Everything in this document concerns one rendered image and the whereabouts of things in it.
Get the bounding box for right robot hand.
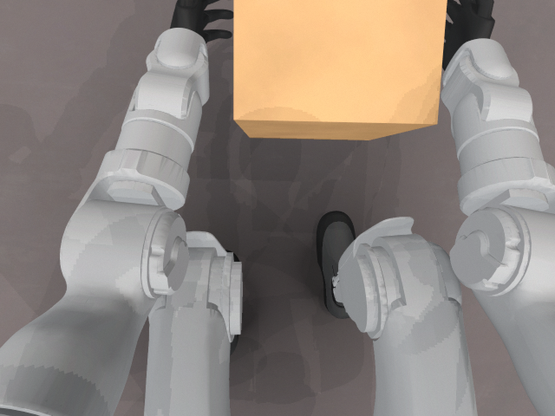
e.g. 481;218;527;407
442;0;495;71

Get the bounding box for robot right upper arm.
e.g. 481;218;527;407
449;204;555;416

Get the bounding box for left robot hand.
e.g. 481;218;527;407
170;0;233;44

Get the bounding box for right robot forearm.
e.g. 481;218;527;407
441;38;555;216

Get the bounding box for robot left upper arm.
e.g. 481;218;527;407
0;199;189;416

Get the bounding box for carton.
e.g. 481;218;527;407
233;0;447;140

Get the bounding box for robot right foot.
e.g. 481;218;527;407
317;211;356;319

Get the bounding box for right robot thigh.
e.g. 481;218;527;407
347;234;478;416

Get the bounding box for left robot forearm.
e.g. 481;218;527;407
60;28;210;279

